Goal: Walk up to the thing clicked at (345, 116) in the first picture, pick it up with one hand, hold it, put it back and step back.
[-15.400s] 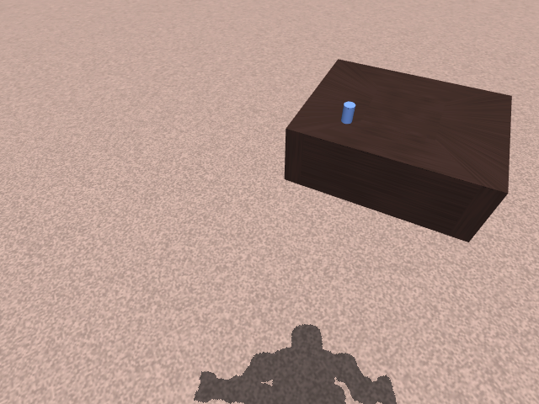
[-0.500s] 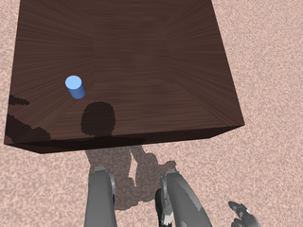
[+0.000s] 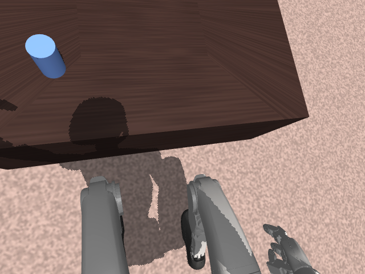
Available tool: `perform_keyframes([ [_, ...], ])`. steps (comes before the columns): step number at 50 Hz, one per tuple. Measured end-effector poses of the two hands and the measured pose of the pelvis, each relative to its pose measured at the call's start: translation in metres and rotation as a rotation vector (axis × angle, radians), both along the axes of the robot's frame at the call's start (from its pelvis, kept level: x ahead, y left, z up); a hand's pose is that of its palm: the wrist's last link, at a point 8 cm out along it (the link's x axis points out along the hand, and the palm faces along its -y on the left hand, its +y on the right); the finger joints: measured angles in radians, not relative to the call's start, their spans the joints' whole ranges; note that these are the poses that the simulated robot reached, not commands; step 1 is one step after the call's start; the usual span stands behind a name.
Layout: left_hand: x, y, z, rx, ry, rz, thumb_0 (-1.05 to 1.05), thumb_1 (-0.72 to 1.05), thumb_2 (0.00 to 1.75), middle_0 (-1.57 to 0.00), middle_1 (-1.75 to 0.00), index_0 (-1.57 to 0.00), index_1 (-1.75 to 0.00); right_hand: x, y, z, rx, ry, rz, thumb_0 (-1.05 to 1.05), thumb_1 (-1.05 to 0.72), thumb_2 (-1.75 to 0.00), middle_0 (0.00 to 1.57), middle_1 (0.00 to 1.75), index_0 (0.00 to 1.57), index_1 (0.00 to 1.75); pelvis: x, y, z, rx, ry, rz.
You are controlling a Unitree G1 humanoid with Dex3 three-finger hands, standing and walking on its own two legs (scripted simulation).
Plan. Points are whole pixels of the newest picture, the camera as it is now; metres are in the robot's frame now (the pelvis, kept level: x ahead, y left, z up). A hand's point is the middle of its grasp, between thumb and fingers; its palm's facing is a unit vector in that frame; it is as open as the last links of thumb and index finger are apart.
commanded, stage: close in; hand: left
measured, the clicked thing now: (47, 58) +0.56 +0.27 -0.11
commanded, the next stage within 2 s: rest palm in 0.64 s
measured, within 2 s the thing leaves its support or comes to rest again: neither
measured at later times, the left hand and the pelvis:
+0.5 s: hand (30, 69) +0.51 +0.29 -0.09, palm faces +0.30 -0.95 -0.01, open 17.7 cm; pelvis -0.02 -0.02 -0.10, yaw -3 degrees
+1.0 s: hand (46, 75) +0.51 +0.26 -0.10, palm faces +0.28 -0.96 +0.00, open 17.5 cm; pelvis -0.02 -0.02 -0.10, yaw -3 degrees
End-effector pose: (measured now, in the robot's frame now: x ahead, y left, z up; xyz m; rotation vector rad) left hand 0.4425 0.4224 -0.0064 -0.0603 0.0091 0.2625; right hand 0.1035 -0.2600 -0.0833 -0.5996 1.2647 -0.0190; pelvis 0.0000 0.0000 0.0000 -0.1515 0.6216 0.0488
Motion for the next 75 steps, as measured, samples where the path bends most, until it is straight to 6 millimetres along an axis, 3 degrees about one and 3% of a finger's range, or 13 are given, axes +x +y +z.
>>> perform_keyframes([
  [12,0.026,-0.056,-0.076,0.017,0.002,0.006,-0.02,-0.59,0.08,-0.01,-0.08,-0.03,-0.07,-0.048,-0.002,-0.089,0.072,0.117,-0.051,0.0,-0.9,-0.9,0.2,0.3,0.2,0.3,-0.019,-0.011,-0.077,0.007,-0.03,-0.042],
  [16,0.031,-0.071,-0.09,0.024,-0.009,0.039,-0.02,-0.59,0.07,-0.01,-0.08,-0.03,-0.07,-0.064,-0.007,-0.107,0.072,0.155,-0.087,0.0,-0.91,-0.9,0.2,0.3,0.2,0.3,-0.023,-0.015,-0.093,0.009,-0.044,-0.053],
  [20,0.034,-0.081,-0.09,0.055,-0.012,0.054,-0.02,-0.59,0.06,-0.02,-0.08,-0.04,-0.07,-0.075,-0.012,-0.117,0.07,0.18,-0.13,0.0,-0.91,-0.9,0.2,0.3,0.2,0.3,-0.025,-0.017,-0.102,0.011,-0.05,-0.059],
  [31,0.032,-0.099,-0.078,0.059,-0.003,0.022,-0.02,-0.6,0.02,-0.03,-0.07,-0.06,-0.05,-0.074,-0.025,-0.113,0.055,0.147,-0.179,0.0,-0.93,-0.9,0.2,0.3,0.2,0.3,-0.025,-0.021,-0.098,0.014,-0.055,-0.066],
  [40,0.026,-0.108,-0.087,0.049,0.005,0.024,-0.02,-0.61,0.01,-0.03,-0.06,-0.07,-0.03,-0.057,-0.034,-0.11,0.032,0.122,-0.16,0.0,-0.93,-0.9,0.2,0.3,0.2,0.3,-0.023,-0.022,-0.096,0.02,-0.05,-0.066],
  [51,0.035,-0.115,-0.097,0.064,-0.005,0.018,-0.02,-0.61,0.02,-0.11,-0.08,-0.13,-0.06,-0.045,-0.03,-0.122,0.042,0.113,-0.144,0.0,-0.94,-0.9,0.2,0.3,0.2,0.3,-0.021,-0.021,-0.104,0.02,-0.052,-0.07],
  [75,0.045,-0.114,-0.104,0.079,-0.011,0.007,-0.02,-0.56,0.23,-0.43,-0.37,-0.45,-0.35,-0.067,-0.025,-0.132,0.042,0.169,-0.169,0.0,-0.95,-0.9,0.2,0.3,0.2,0.3,-0.022,-0.02,-0.117,0.011,-0.068,-0.081],
])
